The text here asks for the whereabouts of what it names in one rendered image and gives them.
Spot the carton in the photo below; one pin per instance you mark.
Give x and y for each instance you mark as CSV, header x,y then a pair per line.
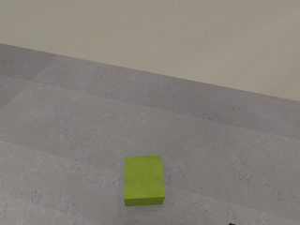
x,y
143,181

